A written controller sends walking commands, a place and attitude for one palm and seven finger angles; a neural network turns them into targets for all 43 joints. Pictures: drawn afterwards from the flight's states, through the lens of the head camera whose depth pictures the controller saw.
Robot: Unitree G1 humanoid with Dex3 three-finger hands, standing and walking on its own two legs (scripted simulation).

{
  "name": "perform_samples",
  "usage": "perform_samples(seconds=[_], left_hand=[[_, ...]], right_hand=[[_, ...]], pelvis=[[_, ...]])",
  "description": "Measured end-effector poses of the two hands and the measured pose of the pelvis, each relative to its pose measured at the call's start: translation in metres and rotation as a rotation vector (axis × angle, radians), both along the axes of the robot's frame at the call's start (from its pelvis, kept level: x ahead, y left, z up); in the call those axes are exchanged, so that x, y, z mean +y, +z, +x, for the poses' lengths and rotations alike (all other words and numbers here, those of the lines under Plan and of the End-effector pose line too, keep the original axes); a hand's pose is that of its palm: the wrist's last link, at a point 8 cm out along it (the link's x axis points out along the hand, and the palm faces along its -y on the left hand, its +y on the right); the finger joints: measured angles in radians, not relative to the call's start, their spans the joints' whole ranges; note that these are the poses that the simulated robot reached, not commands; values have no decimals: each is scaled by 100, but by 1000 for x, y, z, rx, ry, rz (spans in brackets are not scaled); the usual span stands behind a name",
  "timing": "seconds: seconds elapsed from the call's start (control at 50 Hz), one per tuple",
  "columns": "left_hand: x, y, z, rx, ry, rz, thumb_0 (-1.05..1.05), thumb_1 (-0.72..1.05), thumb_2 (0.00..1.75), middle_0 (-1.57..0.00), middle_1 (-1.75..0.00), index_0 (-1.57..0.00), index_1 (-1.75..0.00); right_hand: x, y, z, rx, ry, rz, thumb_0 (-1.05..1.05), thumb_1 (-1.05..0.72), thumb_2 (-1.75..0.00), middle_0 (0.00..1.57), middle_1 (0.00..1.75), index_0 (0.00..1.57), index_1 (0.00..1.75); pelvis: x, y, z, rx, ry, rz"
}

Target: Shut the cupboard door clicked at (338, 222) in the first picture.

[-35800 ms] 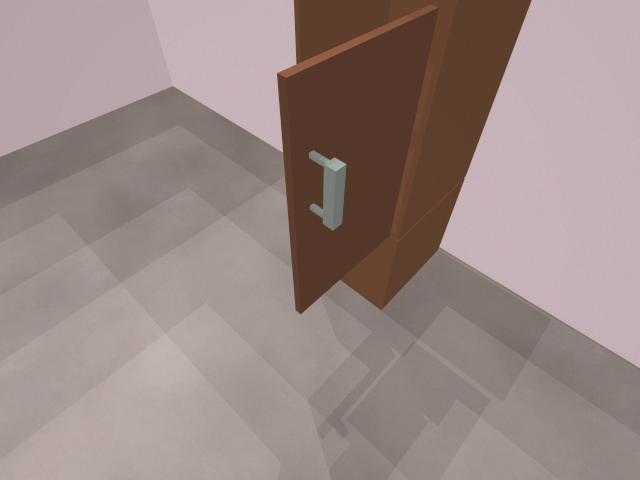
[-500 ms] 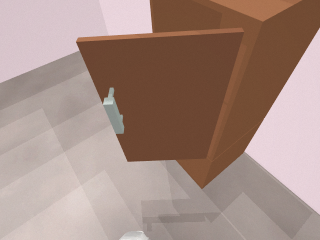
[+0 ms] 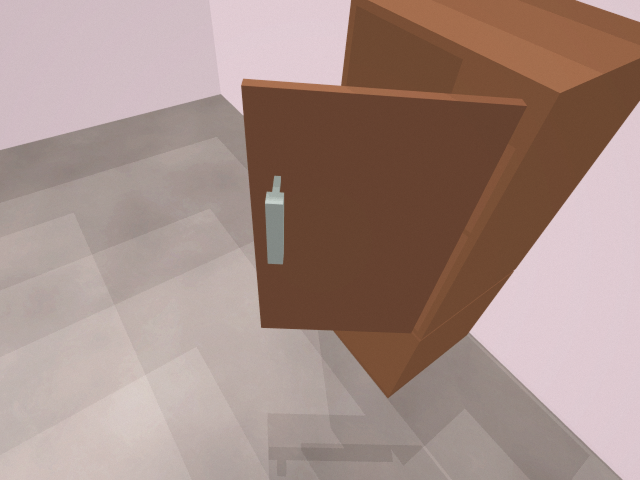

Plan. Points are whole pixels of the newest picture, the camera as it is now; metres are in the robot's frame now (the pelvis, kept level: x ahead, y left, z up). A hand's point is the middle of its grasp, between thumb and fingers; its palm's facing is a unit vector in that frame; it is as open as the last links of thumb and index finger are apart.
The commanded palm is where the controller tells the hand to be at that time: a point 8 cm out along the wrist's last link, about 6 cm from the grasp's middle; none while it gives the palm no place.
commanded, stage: come to a stop and stand still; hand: left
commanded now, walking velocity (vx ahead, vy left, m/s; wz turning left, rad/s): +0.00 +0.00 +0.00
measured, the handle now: (276, 220) +0.47 +0.12 +0.04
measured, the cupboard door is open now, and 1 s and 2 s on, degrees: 54 54 54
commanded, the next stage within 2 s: look again from close up in 0.18 s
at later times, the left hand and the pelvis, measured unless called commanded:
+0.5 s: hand out of the picture +0.01 +0.17 -0.18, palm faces +0.00 -0.98 -0.22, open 7.4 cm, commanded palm none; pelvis -0.01 +0.00 -0.01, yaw +0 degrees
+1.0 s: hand out of the picture +0.01 +0.17 -0.18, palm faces +0.02 -0.97 -0.22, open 7.4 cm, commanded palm none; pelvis -0.01 -0.02 +0.00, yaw +1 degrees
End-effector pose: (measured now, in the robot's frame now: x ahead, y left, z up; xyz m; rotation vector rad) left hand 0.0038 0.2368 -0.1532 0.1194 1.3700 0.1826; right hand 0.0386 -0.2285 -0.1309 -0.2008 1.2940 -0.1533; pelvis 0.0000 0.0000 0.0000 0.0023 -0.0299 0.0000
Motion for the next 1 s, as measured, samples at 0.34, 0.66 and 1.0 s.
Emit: perform_samples(seconds=[0.34, 0.66, 1.0], left_hand=[[-23, 2, -7, 38, -57, -15, 0, 91, 90, -20, -30, -19, -30], [-10, 14, 5, -69, -69, 60, 0, 91, 90, -20, -30, -20, -30], [-20, 9, -2, -48, -49, 37, 0, 91, 90, -20, -30, -20, -30]], right_hand=[[1, -8, -40, 71, -60, 34, 1, -91, -90, 20, 30, 20, 30], [-9, -19, -28, -26, -34, 63, 1, -92, -90, 20, 30, 20, 30], [-31, -11, -30, 22, -7, 19, 1, -91, -90, 20, 30, 19, 30]], pelvis=[[-2, 0, 1, 14, -10, -9], [-10, -5, -11, -7, 0, 11], [-21, -3, -9, -2, 20, 6]])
